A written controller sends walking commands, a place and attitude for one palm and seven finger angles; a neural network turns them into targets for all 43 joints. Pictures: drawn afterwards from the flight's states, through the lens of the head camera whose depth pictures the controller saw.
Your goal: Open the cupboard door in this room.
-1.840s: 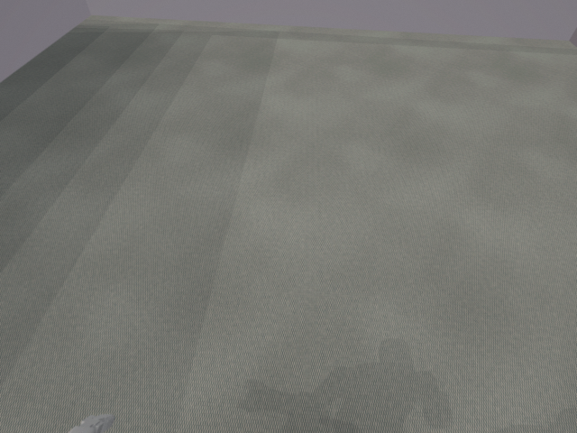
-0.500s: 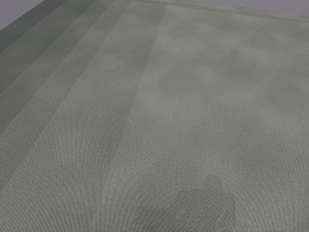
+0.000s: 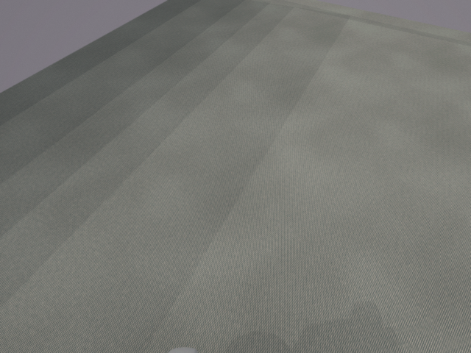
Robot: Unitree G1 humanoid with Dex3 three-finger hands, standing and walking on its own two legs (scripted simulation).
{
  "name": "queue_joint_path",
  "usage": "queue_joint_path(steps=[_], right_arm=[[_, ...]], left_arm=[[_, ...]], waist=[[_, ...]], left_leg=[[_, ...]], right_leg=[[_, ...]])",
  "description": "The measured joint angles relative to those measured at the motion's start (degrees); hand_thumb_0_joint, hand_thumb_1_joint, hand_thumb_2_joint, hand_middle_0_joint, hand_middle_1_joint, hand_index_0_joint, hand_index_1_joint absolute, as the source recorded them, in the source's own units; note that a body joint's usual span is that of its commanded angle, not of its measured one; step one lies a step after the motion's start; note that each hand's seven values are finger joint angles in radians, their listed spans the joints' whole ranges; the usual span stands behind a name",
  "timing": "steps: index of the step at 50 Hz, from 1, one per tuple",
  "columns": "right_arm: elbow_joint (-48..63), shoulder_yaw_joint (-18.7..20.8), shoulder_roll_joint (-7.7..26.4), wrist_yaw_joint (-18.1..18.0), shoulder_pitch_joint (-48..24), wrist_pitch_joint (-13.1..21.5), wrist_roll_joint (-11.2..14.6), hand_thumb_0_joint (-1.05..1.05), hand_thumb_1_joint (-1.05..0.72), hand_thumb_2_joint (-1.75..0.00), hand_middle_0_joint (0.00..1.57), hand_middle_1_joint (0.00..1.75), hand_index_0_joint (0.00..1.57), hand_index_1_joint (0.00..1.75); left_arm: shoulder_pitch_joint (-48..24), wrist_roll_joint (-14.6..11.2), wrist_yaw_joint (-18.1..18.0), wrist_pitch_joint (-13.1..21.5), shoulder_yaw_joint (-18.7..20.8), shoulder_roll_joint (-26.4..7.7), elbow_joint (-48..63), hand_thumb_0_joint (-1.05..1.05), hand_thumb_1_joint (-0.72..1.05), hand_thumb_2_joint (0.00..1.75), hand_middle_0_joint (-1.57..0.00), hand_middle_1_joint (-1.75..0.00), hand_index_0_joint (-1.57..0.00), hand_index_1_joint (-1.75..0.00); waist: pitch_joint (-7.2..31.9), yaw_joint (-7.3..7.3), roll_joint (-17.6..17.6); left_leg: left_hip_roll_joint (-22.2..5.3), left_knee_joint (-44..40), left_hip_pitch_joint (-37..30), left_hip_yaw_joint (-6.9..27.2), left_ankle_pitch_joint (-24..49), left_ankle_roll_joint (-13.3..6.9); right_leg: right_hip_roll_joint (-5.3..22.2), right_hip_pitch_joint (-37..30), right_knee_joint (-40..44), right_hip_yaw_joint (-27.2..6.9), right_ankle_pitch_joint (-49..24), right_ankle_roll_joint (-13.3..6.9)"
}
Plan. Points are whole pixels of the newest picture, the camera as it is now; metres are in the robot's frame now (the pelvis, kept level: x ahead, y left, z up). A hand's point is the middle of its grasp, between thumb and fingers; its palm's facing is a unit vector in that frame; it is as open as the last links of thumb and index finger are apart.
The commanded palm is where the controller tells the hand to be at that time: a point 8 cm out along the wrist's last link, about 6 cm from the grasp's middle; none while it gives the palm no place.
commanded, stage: turn or walk to find it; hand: left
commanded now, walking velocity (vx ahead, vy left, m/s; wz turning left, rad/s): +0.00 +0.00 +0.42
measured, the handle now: out of the picture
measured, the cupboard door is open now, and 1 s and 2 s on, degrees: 0 0 0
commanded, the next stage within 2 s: stand and wait in 1.68 s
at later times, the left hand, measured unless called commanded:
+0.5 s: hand out of the picture +0.05 +0.23 -0.15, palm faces +0.21 -0.94 -0.27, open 7.4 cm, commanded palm none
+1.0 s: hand out of the picture -0.12 +0.22 -0.19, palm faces +0.45 -0.86 -0.23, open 7.4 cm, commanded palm none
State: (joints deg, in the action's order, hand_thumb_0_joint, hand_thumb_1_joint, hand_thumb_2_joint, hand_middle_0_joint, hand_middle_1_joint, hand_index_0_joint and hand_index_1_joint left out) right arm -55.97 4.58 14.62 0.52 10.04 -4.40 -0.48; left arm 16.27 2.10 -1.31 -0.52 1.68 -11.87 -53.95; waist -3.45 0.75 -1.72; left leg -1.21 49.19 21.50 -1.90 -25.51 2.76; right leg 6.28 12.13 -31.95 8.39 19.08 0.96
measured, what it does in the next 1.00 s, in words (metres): steps on the spot, turning left: left foot, then right foot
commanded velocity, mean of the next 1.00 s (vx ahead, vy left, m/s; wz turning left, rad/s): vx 0.00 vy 0.00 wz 0.42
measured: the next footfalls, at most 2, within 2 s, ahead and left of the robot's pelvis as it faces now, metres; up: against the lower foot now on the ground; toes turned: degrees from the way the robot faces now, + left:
left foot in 0.06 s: +0.02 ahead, +0.13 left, +0.00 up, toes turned +6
right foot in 0.52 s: +0.04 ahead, -0.10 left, +0.00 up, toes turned +9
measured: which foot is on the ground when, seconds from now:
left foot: up 0.00-0.04, down 0.06-0.52, up 0.54-0.94, down 0.96-1.00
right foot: down 0.00-0.06, up 0.08-0.50, down 0.52-0.96, up 0.98-1.00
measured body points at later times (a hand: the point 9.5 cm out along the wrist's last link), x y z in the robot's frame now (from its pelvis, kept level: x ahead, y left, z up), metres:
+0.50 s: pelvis -0.02 +0.01 +0.00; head +0.01 +0.00 +0.45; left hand +0.04 +0.28 -0.13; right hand +0.07 -0.22 -0.15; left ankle -0.02 +0.13 -0.73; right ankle -0.01 -0.11 -0.72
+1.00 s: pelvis -0.05 +0.03 -0.01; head -0.03 +0.07 +0.44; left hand -0.14 +0.27 -0.17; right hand +0.14 -0.17 -0.14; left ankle -0.09 +0.12 -0.74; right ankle -0.01 -0.10 -0.72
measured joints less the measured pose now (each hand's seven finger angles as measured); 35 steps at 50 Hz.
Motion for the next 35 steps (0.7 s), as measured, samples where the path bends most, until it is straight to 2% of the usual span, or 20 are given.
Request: queue_joint_path(steps=[2, 3, 5, 7, 9, 11, 16, 23, 26, 28, 29, 32, 35], right_arm=[[0.51, -0.47, -0.3, 0.02, -0.67, 0.69, 0.1, 0.0, -0.91, -0.9, 0.2, 0.29, 0.19, 0.29], [1.01, -0.74, -0.22, 0.12, -0.75, 1.26, 0.06, 0.0, -0.91, -0.9, 0.2, 0.29, 0.19, 0.29], [1.4, -1.06, -1.35, 0.11, -1.68, 2.18, -0.09, 0.0, -0.91, -0.9, 0.2, 0.29, 0.19, 0.29], [1.8, -1.66, -2.5, -0.27, -2.04, 2.85, -0.21, 0.0, -0.91, -0.9, 0.2, 0.29, 0.19, 0.29], [2.04, -2.18, -3.4, -0.77, -1.95, 3.15, -0.33, 0.0, -0.91, -0.9, 0.2, 0.29, 0.2, 0.29], [2.08, -2.54, -4.05, -1.02, -1.66, 3.31, -0.32, 0.0, -0.9, -0.9, 0.2, 0.29, 0.2, 0.29], [1.89, -2.68, -4.86, -1.1, -0.26, 3.24, -0.39, 0.0, -0.9, -0.9, 0.2, 0.3, 0.2, 0.3], [1.09, -1.79, -4.31, -0.91, 2.24, 2.32, -0.85, 0.0, -0.9, -0.9, 0.2, 0.3, 0.2, 0.3], [0.76, -1.16, -3.5, -0.72, 3.52, 1.86, -0.58, 0.0, -0.9, -0.9, 0.2, 0.3, 0.2, 0.3], [0.42, -0.44, -2.54, -0.62, 4.0, 1.36, -0.37, 0.0, -0.9, -0.9, 0.2, 0.3, 0.2, 0.3], [0.2, -0.1, -2.21, -0.57, 4.28, 0.85, -0.49, 0.0, -0.9, -0.9, 0.2, 0.3, 0.2, 0.3], [-0.59, 0.66, -1.17, -0.1, 4.5, -0.09, -0.78, 0.0, -0.9, -0.9, 0.2, 0.29, 0.2, 0.3], [-0.95, 0.92, -0.57, 0.14, 4.63, -0.15, -0.84, 0.0, -0.91, -0.9, 0.2, 0.29, 0.2, 0.29]], left_arm=[[0.26, -0.11, 0.09, -0.21, 0.28, -0.63, -0.31, 0.0, 0.9, 0.9, -0.21, -0.3, -0.2, -0.3], [0.59, -0.33, 0.15, -0.43, 0.44, -0.92, -0.35, 0.0, 0.9, 0.9, -0.21, -0.3, -0.2, -0.3], [0.14, -0.64, 0.13, -1.55, 1.01, -2.22, -0.85, 0.0, 0.9, 0.9, -0.21, -0.3, -0.2, -0.3], [-0.51, -0.73, -0.16, -2.83, 1.46, -3.01, -1.78, 0.0, 0.9, 0.9, -0.21, -0.3, -0.2, -0.3], [-1.35, -0.84, 0.05, -3.28, 1.84, -3.4, -2.38, 0.0, 0.91, 0.9, -0.2, -0.3, -0.2, -0.3], [-2.01, -0.9, 0.37, -3.1, 2.03, -3.46, -2.29, 0.01, 0.91, 0.9, -0.2, -0.3, -0.2, -0.3], [-3.65, -1.03, 0.54, -2.79, 2.05, -2.75, -0.97, 0.0, 0.91, 0.9, -0.2, -0.3, -0.2, -0.3], [-6.45, -1.43, 0.24, -2.17, 1.62, -0.75, 1.28, 0.0, 0.91, 0.9, -0.2, -0.3, -0.2, -0.3], [-6.66, -1.5, 0.15, -0.99, 1.11, 0.03, 2.5, 0.0, 0.91, 0.9, -0.2, -0.3, -0.2, -0.3], [-6.75, -1.06, -0.01, -0.23, 0.69, 1.07, 2.71, 0.0, 0.91, 0.9, -0.2, -0.3, -0.2, -0.3], [-6.47, -0.98, -0.01, -0.13, 0.47, 1.44, 2.94, 0.0, 0.91, 0.9, -0.2, -0.3, -0.2, -0.3], [-5.24, -0.87, -0.06, -0.1, 0.17, 2.3, 3.02, 0.0, 0.91, 0.9, -0.2, -0.3, -0.2, -0.3], [-4.27, -0.75, -0.13, -0.1, 0.02, 2.65, 2.29, 0.0, 0.9, 0.9, -0.21, -0.3, -0.2, -0.3]], waist=[[-0.19, 0.23, -0.73], [0.0, 0.2, -0.68], [-0.69, 0.67, -2.56], [-0.89, 0.95, -3.03], [-0.84, 0.83, -2.74], [-0.65, 0.73, -2.2], [0.14, -0.02, -0.38], [0.54, -1.94, 2.03], [1.04, -2.19, 2.75], [0.86, -2.35, 4.24], [1.0, -2.34, 4.3], [1.1, -2.17, 4.22], [0.88, -2.39, 3.75]], left_leg=[[0.03, -8.56, -3.65, -1.1, 3.21, -0.41], [-0.17, -13.67, -5.77, -1.49, 6.96, -1.25], [1.17, -13.38, -5.32, -2.01, 6.29, -3.82], [1.5, -13.63, -5.5, -1.87, 5.88, -4.8], [1.78, -15.98, -6.4, -1.21, 7.23, -5.03], [2.15, -18.62, -7.34, -0.53, 9.0, -5.24], [3.17, -22.56, -8.38, 1.43, 11.78, -5.63], [4.32, -22.05, -6.97, 4.59, 12.75, -4.73], [5.0, -18.96, -4.93, 5.79, 11.75, -3.62], [4.66, -11.87, -2.02, 6.25, 5.87, -2.89], [4.84, -6.23, -0.07, 5.92, 2.27, -2.56], [3.83, 9.46, 4.68, 4.42, 1.68, -1.54], [1.69, 15.43, 6.19, 3.36, 3.77, -0.22]], right_leg=[[1.05, 1.04, -2.11, 1.01, 1.0, 0.98], [1.42, 1.98, -4.02, 1.59, 1.93, 1.57], [2.07, 5.51, -12.28, -0.83, 7.4, 2.26], [0.52, 9.14, -21.49, -3.69, 10.83, 2.61], [-0.58, 11.78, -27.65, -4.97, 9.01, 2.89], [-1.04, 13.28, -30.21, -5.48, 6.59, 3.28], [-1.69, 13.1, -26.72, -6.42, 4.85, 3.98], [-3.66, 7.82, -12.72, -7.19, 5.61, 3.2], [-4.32, 2.81, -0.88, -6.59, -0.97, 2.15], [-4.77, 2.53, -0.74, -5.05, -1.59, -1.01], [-4.42, 2.41, -1.0, -4.4, -1.17, -1.84], [-3.65, 0.91, 0.78, -2.92, -1.48, -2.5], [-2.96, -0.32, 2.43, -1.3, -2.25, -2.46]])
